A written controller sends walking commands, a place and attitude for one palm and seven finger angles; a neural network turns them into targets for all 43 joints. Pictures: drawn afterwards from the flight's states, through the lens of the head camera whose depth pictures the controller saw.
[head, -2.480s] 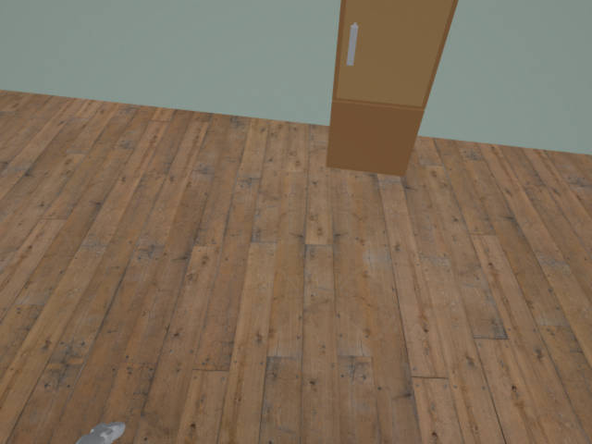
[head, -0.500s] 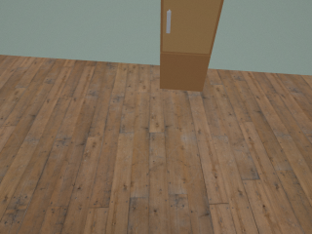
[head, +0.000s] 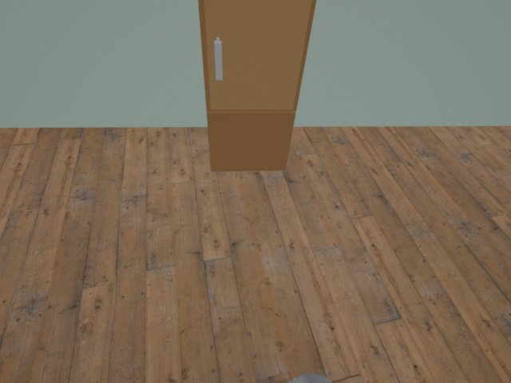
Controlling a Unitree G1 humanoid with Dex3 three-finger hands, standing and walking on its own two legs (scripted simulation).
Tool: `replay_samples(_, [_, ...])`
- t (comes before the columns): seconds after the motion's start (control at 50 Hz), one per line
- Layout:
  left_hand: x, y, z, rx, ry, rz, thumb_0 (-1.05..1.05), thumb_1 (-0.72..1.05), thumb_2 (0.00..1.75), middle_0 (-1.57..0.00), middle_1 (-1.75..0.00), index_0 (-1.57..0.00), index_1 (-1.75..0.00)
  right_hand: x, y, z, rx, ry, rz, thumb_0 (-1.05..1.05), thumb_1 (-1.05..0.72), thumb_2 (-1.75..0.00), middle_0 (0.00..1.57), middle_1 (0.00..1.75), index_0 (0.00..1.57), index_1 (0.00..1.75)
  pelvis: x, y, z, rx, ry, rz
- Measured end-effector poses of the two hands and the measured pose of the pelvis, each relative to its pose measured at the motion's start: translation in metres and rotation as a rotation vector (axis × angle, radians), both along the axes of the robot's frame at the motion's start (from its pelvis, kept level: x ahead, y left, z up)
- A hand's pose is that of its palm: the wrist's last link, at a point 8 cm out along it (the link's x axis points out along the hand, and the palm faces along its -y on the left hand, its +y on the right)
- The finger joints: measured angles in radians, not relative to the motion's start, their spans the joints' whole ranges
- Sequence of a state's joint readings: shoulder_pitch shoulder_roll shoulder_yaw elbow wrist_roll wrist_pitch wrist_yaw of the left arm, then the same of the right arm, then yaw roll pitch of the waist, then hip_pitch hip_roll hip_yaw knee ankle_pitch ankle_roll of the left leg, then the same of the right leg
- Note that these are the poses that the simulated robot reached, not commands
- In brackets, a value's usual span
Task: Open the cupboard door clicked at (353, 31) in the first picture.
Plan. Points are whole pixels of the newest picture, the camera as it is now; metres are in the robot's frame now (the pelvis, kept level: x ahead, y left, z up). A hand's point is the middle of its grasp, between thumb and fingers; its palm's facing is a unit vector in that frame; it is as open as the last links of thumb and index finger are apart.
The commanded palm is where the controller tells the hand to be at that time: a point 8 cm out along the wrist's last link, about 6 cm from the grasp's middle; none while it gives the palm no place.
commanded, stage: walk to a spot facing it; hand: left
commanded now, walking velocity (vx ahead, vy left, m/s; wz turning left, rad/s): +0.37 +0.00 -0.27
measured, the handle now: (218, 58) +1.22 +0.23 -0.10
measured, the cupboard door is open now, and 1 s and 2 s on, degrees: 0 0 0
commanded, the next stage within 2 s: turn to face it in 0.64 s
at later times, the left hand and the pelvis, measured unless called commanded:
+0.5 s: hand (200, 300) +0.30 +0.13 -0.16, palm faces -0.08 -0.97 -0.22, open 7.2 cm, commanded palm none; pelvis +0.22 -0.05 +0.00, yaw -6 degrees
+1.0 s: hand (197, 231) +0.47 +0.17 -0.17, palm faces -0.05 -0.99 -0.17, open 7.3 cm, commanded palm none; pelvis +0.41 +0.00 +0.01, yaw -5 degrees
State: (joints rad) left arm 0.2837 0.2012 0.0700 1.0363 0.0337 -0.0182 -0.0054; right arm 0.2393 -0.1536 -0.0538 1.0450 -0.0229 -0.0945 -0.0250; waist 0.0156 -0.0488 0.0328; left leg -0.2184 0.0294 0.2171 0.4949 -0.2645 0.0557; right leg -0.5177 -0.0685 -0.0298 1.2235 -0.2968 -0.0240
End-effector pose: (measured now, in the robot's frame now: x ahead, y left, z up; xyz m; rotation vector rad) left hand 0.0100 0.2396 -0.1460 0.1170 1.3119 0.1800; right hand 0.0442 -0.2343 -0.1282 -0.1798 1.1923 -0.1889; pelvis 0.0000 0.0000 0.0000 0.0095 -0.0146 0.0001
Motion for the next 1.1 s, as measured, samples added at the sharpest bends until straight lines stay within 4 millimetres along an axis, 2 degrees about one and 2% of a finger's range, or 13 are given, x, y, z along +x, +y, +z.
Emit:
replay_samples(0.06, [0.070,0.003,0.011,0.006,-0.098,-0.047,0.00,0.91,0.90,-0.19,-0.30,-0.19,-0.30,-0.016,-0.006,0.001,-0.005,0.088,-0.046,-0.01,-0.95,-0.90,0.20,0.30,0.21,0.30,0.025,0.002,0.004,0.006,0.005,-0.018])
replay_samples(0.14, [0.148,-0.008,0.020,0.001,-0.164,-0.122,0.00,0.91,0.90,-0.19,-0.30,-0.19,-0.30,-0.032,-0.005,-0.003,0.018,0.199,-0.111,-0.01,-0.94,-0.90,0.20,0.29,0.20,0.30,0.059,-0.001,0.005,0.008,0.008,-0.043])
replay_samples(0.24, [0.232,-0.037,0.019,0.001,-0.174,-0.231,0.00,0.91,0.90,-0.19,-0.30,-0.19,-0.30,-0.038,0.000,-0.012,0.076,0.315,-0.203,0.00,-0.92,-0.90,0.20,0.29,0.20,0.30,0.109,-0.017,-0.002,0.010,0.015,-0.087])
replay_samples(0.32, [0.285,-0.065,0.008,0.003,-0.204,-0.275,0.00,0.91,0.90,-0.19,-0.30,-0.20,-0.30,-0.026,-0.002,-0.024,0.130,0.404,-0.248,0.00,-0.92,-0.90,0.20,0.29,0.20,0.30,0.150,-0.039,-0.016,-0.004,0.011,-0.107])
replay_samples(0.36, [0.294,-0.074,0.007,-0.005,-0.207,-0.256,0.00,0.91,0.90,-0.19,-0.30,-0.20,-0.30,-0.005,-0.007,-0.025,0.140,0.407,-0.247,0.01,-0.91,-0.90,0.20,0.30,0.20,0.30,0.166,-0.046,-0.014,-0.007,0.000,-0.108])
replay_samples(0.4, [0.294,-0.078,0.008,-0.011,-0.180,-0.229,0.00,0.91,0.90,-0.20,-0.30,-0.20,-0.30,0.029,-0.015,-0.022,0.134,0.369,-0.234,0.01,-0.91,-0.90,0.20,0.30,0.20,0.30,0.183,-0.050,-0.009,-0.010,-0.006,-0.111])
replay_samples(0.5, [0.288,-0.061,0.014,0.034,-0.087,-0.166,-0.02,0.95,0.90,-0.20,-0.30,-0.20,-0.30,0.138,-0.036,-0.015,0.097,0.187,-0.180,0.01,-0.91,-0.90,0.20,0.29,0.20,0.30,0.225,-0.053,0.002,-0.024,0.002,-0.111])
replay_samples(0.6, [0.281,-0.047,0.008,0.018,0.034,-0.130,-0.01,0.93,0.90,-0.20,-0.30,-0.20,-0.30,0.238,-0.050,-0.003,0.042,0.048,-0.128,0.01,-0.94,-0.90,0.20,0.29,0.20,0.30,0.269,-0.045,0.004,-0.040,0.009,-0.107])
replay_samples(0.7, [0.286,-0.035,-0.011,-0.033,0.130,-0.068,-0.01,0.92,0.90,-0.20,-0.30,-0.20,-0.30,0.327,-0.043,0.003,-0.008,-0.029,-0.052,0.01,-0.93,-0.90,0.19,0.29,0.20,0.30,0.322,-0.026,-0.006,-0.058,0.003,-0.099])
replay_samples(0.76, [0.300,-0.027,-0.025,-0.060,0.190,-0.063,0.00,0.91,0.90,-0.20,-0.30,-0.20,-0.30,0.366,-0.031,0.002,-0.035,-0.074,-0.038,0.01,-0.93,-0.90,0.19,0.29,0.20,0.30,0.351,-0.013,-0.015,-0.047,-0.007,-0.118])
replay_samples(0.84, [0.347,-0.020,-0.018,-0.064,0.180,-0.104,0.00,0.91,0.90,-0.20,-0.30,-0.20,-0.30,0.378,-0.010,0.006,-0.020,-0.060,-0.072,0.00,-0.92,-0.90,0.20,0.29,0.20,0.30,0.377,-0.004,-0.006,-0.046,-0.013,-0.131])
replay_samples(0.98, [0.450,-0.019,0.000,-0.031,0.001,-0.119,0.00,0.92,0.90,-0.19,-0.30,-0.20,-0.30,0.361,0.001,0.006,0.000,0.103,-0.116,-0.01,-0.96,-0.90,0.20,0.30,0.21,0.30,0.410,-0.001,0.008,-0.035,-0.004,-0.091])
replay_samples(1.1, [0.505,-0.027,0.011,0.019,-0.087,-0.120,0.00,0.92,0.90,-0.19,-0.30,-0.20,-0.30,0.350,0.009,-0.012,0.081,0.217,-0.128,0.00,-0.93,-0.90,0.20,0.30,0.21,0.30,0.431,-0.014,0.004,-0.010,-0.008,-0.054])
